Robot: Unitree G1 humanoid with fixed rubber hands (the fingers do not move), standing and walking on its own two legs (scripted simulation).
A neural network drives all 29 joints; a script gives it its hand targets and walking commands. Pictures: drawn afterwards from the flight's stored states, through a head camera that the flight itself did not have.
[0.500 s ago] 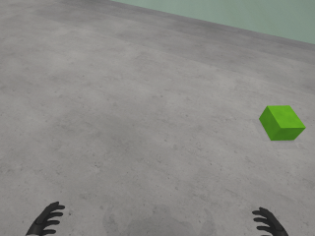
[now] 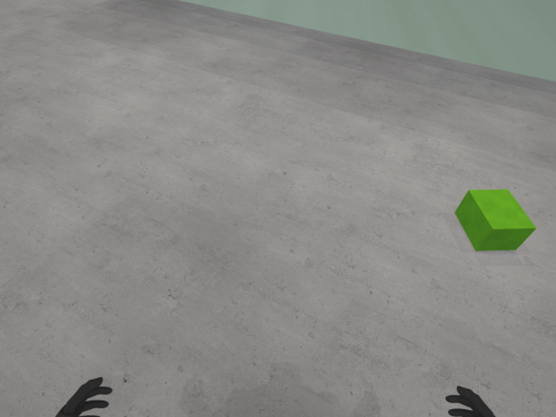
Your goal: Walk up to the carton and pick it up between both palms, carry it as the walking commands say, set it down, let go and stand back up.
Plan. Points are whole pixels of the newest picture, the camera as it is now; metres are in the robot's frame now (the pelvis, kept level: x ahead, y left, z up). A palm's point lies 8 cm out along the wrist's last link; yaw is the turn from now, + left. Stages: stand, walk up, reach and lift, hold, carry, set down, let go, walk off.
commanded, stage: stand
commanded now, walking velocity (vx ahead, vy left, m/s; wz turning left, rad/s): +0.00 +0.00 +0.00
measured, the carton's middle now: (492, 219) +1.08 -1.00 -0.69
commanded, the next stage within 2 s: walk up in 1.38 s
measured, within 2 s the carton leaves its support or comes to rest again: neither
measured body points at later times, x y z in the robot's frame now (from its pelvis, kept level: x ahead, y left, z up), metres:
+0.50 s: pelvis +0.00 +0.00 +0.01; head +0.00 +0.00 +0.46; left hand +0.11 +0.31 -0.10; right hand +0.11 -0.31 -0.10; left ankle +0.00 +0.12 -0.73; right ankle +0.00 -0.12 -0.73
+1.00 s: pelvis +0.00 +0.00 +0.01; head +0.01 +0.00 +0.46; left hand +0.11 +0.32 -0.10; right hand +0.11 -0.32 -0.10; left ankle +0.00 +0.12 -0.73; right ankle +0.00 -0.13 -0.73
